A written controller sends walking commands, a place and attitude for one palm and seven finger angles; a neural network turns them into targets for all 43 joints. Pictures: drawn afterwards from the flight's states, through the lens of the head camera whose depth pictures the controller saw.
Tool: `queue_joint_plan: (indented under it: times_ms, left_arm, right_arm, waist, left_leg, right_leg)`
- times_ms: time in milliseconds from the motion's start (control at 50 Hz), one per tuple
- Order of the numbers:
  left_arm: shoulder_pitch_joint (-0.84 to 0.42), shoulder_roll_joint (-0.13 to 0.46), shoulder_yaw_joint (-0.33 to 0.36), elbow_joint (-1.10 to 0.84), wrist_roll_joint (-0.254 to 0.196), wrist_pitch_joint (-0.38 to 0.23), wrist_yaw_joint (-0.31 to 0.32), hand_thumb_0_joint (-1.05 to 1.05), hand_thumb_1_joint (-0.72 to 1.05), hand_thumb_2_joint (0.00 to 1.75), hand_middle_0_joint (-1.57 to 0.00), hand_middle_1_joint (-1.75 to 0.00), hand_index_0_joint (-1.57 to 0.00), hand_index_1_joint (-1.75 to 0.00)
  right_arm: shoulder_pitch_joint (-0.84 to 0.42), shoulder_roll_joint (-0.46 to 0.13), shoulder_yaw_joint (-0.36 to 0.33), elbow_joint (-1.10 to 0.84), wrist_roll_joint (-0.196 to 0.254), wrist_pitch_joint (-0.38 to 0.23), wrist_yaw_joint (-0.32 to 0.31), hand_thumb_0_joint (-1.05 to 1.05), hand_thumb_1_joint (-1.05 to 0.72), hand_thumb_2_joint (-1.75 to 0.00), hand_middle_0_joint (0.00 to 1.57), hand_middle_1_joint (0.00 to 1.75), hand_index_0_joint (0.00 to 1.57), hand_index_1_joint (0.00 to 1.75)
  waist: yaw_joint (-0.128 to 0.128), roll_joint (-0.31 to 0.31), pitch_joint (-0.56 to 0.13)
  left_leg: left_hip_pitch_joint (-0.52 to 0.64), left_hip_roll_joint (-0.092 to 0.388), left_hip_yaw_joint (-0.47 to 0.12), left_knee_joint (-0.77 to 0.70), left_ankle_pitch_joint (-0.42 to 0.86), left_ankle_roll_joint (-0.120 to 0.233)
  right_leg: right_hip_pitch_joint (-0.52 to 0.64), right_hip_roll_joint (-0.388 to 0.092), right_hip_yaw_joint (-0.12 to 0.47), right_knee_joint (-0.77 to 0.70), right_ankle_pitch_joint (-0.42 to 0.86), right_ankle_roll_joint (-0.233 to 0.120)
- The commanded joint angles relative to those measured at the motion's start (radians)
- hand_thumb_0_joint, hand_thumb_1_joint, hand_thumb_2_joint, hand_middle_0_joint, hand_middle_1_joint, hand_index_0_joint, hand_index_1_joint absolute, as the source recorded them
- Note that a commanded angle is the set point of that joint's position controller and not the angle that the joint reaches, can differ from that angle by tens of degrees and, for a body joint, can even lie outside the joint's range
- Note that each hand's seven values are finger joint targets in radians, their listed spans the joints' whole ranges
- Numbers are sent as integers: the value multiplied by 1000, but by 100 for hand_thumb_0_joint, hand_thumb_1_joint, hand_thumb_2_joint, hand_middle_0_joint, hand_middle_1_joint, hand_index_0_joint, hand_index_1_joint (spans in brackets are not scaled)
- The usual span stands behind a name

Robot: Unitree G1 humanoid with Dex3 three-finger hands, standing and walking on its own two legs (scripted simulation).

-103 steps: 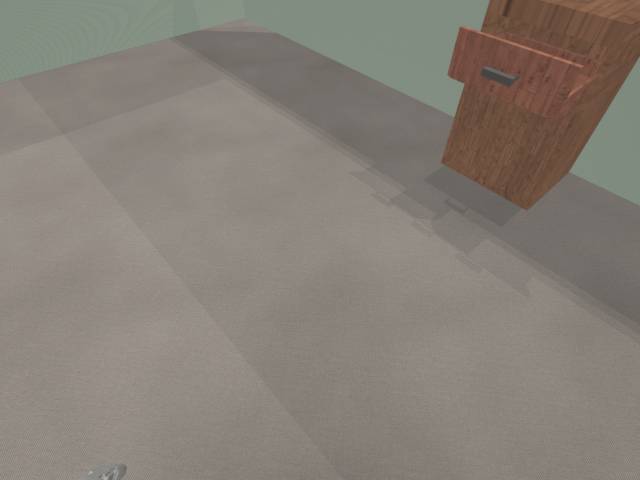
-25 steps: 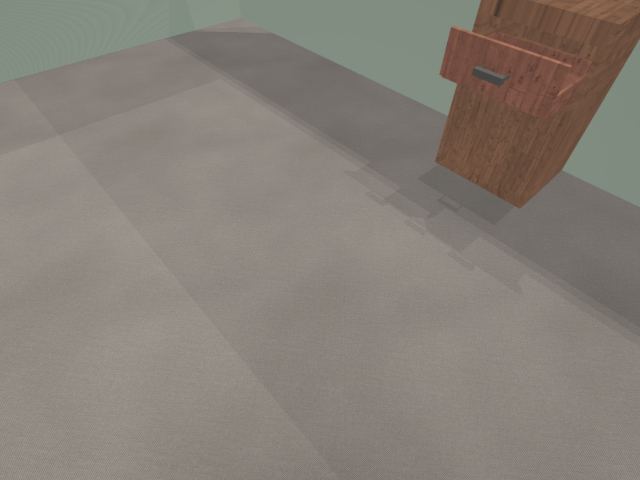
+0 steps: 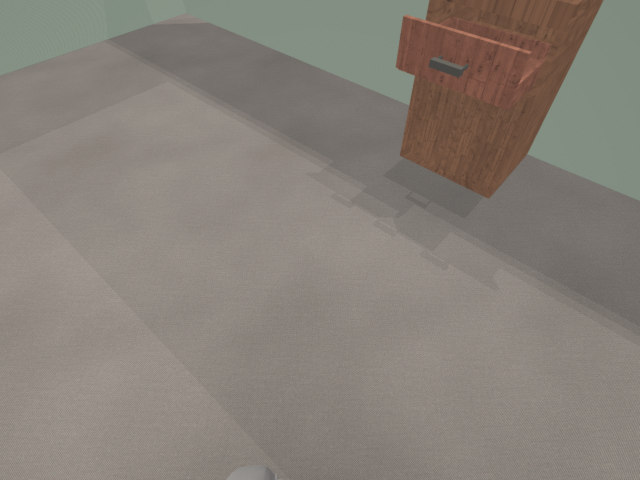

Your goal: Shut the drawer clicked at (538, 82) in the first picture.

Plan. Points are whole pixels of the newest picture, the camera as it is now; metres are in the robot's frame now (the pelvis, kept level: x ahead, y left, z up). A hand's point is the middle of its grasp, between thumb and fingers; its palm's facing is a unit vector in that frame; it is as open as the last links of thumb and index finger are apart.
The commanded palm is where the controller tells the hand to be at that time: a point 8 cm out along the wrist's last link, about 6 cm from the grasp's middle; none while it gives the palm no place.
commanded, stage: walk to a spot facing it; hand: left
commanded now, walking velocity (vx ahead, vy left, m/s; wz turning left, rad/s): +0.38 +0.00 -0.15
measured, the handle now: (449, 64) +1.39 -0.31 -0.13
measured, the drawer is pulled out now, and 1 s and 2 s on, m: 0.22 0.22 0.22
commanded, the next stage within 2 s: turn to face it in 1.38 s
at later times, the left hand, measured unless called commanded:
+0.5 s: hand (200, 376) +0.29 +0.23 -0.16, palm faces -0.06 -0.98 -0.19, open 7.4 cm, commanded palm none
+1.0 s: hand (259, 287) +0.48 +0.17 -0.17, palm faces -0.14 -0.97 -0.20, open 7.2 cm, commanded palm none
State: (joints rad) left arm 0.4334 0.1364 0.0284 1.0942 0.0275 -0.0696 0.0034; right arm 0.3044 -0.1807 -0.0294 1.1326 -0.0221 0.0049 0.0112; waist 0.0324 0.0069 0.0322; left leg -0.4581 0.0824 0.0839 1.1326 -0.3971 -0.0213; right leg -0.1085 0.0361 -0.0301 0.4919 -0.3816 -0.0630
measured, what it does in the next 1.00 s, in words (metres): walks ahead: left foot, then right foot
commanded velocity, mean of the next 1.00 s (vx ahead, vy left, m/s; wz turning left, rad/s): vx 0.38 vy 0.00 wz -0.12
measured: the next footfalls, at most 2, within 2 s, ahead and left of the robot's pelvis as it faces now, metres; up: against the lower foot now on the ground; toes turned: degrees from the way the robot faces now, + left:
left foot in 0.26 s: +0.27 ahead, +0.14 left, +0.00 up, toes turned +4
right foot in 0.72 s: +0.42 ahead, -0.12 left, +0.00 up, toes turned -20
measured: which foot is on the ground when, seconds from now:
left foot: up 0.00-0.24, down 0.26-0.74, up 0.76-1.00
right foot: down 0.00-0.26, up 0.28-0.70, down 0.72-1.00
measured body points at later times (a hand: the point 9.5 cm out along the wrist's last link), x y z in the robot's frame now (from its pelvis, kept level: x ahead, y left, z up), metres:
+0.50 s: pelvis +0.22 +0.05 +0.00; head +0.23 +0.05 +0.45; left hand +0.29 +0.28 -0.15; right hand +0.22 -0.19 -0.14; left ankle +0.23 +0.13 -0.73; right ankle +0.23 -0.07 -0.66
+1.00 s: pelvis +0.44 -0.02 +0.01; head +0.46 -0.02 +0.46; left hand +0.48 +0.22 -0.15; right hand +0.43 -0.26 -0.15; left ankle +0.55 +0.11 -0.68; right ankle +0.38 -0.11 -0.73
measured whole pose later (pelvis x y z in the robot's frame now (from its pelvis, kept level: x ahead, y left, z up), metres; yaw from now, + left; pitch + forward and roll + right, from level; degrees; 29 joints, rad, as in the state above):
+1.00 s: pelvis +0.44 -0.02 +0.01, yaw -11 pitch +0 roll -1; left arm 0.32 0.17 0.06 1.10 0.03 -0.07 0.00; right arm 0.23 -0.18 -0.07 1.05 -0.03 -0.01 0.02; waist -0.01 0.02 0.02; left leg -0.56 0.16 0.09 0.89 -0.21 -0.03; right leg -0.11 -0.01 -0.16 0.40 -0.29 -0.02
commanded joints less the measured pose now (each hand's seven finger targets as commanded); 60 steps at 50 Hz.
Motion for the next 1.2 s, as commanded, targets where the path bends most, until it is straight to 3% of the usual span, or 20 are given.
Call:
queue_joint_plan:
  times_ms: [0,120,180,200,240,260,300,380,580,660,680,700,720,780,860,1020,1080,1120,1140,1180]
  left_arm:
    - [98,139,23,14,-1,-14,23,0,90,90,-20,-30,-20,-30]
    - [74,155,34,34,0,-15,30,0,90,90,-20,-30,-20,-30]
    - [33,174,48,28,-5,-16,28,0,90,90,-20,-30,-20,-30]
    - [50,152,47,24,-10,-14,24,0,90,90,-20,-30,-20,-30]
    - [94,62,41,-23,-24,-11,5,0,90,90,-20,-30,-20,-30]
    - [44,67,35,-38,-17,-5,10,0,90,90,-20,-30,-20,-30]
    - [-55,61,41,-46,-2,8,-8,0,90,90,-20,-30,-20,-30]
    - [-3,22,43,-44,11,54,-20,0,90,90,-20,-30,-20,-30]
    - [-309,59,43,-168,6,48,-37,0,90,90,-20,-30,-20,-30]
    - [-177,96,51,-119,9,28,-33,0,90,90,-20,-30,-20,-30]
    - [-37,154,65,-70,13,14,-26,0,90,90,-20,-30,-20,-30]
    - [110,279,97,-36,10,4,-10,0,90,90,-20,-30,-20,-30]
    - [155,321,99,-20,-11,5,-3,0,90,90,-20,-30,-20,-30]
    - [-54,192,61,-61,-8,0,6,0,90,90,-20,-30,-20,-30]
    - [-124,138,48,-62,2,-17,9,0,90,90,-20,-30,-20,-30]
    - [-78,195,52,-18,2,-17,4,0,90,90,-20,-30,-20,-30]
    - [-89,191,57,-15,-5,-6,1,0,90,90,-20,-30,-20,-30]
    - [-36,95,41,-53,-19,3,-15,0,90,90,-20,-30,-20,-30]
    - [-87,120,45,-71,-12,3,-8,0,90,90,-20,-30,-20,-30]
    - [-163,106,48,-60,-8,5,-20,0,90,90,-20,-30,-20,-30]
  right_arm:
    - [-163,-45,-27,-149,3,-42,9,0,-90,-90,20,30,20,30]
    - [-238,-25,-24,-189,15,-60,23,0,-90,-90,20,30,20,30]
    - [-22,-65,-42,-127,5,-72,2,0,-90,-90,20,30,20,30]
    - [125,-118,-53,-83,-3,-75,-12,0,-90,-90,20,30,20,30]
    - [276,-272,-83,-58,-11,-70,-24,0,-90,-90,20,30,20,30]
    - [173,-234,-76,-69,0,-66,-31,0,-90,-90,20,30,20,30]
    - [23,-102,-46,-110,-3,-77,-29,0,-90,-90,20,30,20,30]
    - [-27,-52,-35,-111,-4,-101,-32,0,-90,-90,20,30,20,30]
    - [108,-120,-47,-68,-9,-93,-25,0,-90,-90,20,30,20,30]
    - [110,-127,-41,-53,-7,-79,-25,0,-90,-90,20,30,20,30]
    - [105,-109,-35,-57,3,-82,-18,0,-90,-90,20,30,20,30]
    - [118,-48,-20,-92,15,-94,-10,0,-90,-90,20,30,20,30]
    - [34,-82,-25,-129,15,-92,-11,0,-90,-90,20,30,20,30]
    - [-58,-55,-34,-127,1,-75,-10,0,-90,-90,20,30,20,30]
    - [31,-4,-35,-98,-6,-36,1,0,-90,-90,20,30,20,30]
    - [-127,-28,-33,-170,2,-59,30,0,-90,-90,20,30,20,30]
    - [58,-91,-48,-112,-6,-74,13,0,-90,-90,20,30,20,30]
    - [295,-301,-92,-62,-18,-77,-11,0,-90,-90,20,30,20,30]
    - [260,-267,-80,-56,-11,-72,-23,0,-90,-90,20,30,20,30]
    - [98,-158,-53,-101,-8,-80,-27,0,-90,-90,20,30,20,30]
  waist:
    - [-15,-119,97]
    - [-18,-147,115]
    - [-124,-96,12]
    - [-172,-27,-85]
    - [-164,300,-210]
    - [-136,229,-157]
    - [-73,97,55]
    - [9,88,55]
    - [-67,64,79]
    - [7,46,4]
    - [69,-32,-88]
    - [106,-282,-206]
    - [121,-258,-199]
    - [30,-38,-9]
    - [-58,-99,38]
    - [-28,-110,75]
    - [-121,-6,9]
    - [-174,440,-149]
    - [-173,351,-156]
    - [-115,148,3]
  left_leg:
    - [-230,38,3,-95,139,-16]
    - [-40,7,40,-398,234,21]
    - [278,-59,63,-526,263,52]
    - [490,-20,12,-559,256,70]
    - [638,394,-629,-856,39,223]
    - [540,402,-637,-923,-151,221]
    - [250,314,-430,-959,-159,180]
    - [83,223,-145,-978,23,157]
    - [331,234,-14,-948,245,172]
    - [332,181,72,-664,504,115]
    - [200,135,124,-424,516,76]
    - [-93,17,176,-97,101,24]
    - [-218,-20,61,112,-169,27]
    - [-248,90,-70,140,55,23]
    - [-120,99,-18,-62,131,-16]
    - [-5,63,33,-450,196,10]
    - [318,-2,82,-587,198,25]
    - [620,369,-478,-856,24,146]
    - [585,400,-534,-922,-70,158]
    - [388,349,-342,-926,2,142]
  right_leg:
    - [32,-256,243,-276,447,-127]
    - [4,-230,154,-275,555,-79]
    - [-26,-197,102,-11,755,-51]
    - [-105,-158,91,209,684,-31]
    - [-415,43,22,809,-167,9]
    - [-484,-22,81,912,-120,-1]
    - [-511,-118,66,899,33,8]
    - [-407,-158,34,733,107,39]
    - [-399,-143,-68,201,171,59]
    - [-104,-53,-142,17,172,15]
    - [144,-127,-36,-15,156,-36]
    - [402,-405,369,-108,141,-146]
    - [387,-507,556,-204,208,-220]
    - [76,-409,299,-251,178,-135]
    - [-123,-319,72,-298,263,-94]
    - [-55,-320,43,-264,224,-70]
    - [-124,-248,-41,10,357,-29]
    - [-443,-30,-121,621,-181,53]
    - [-509,-54,3,779,-172,33]
    - [-554,-149,35,833,17,30]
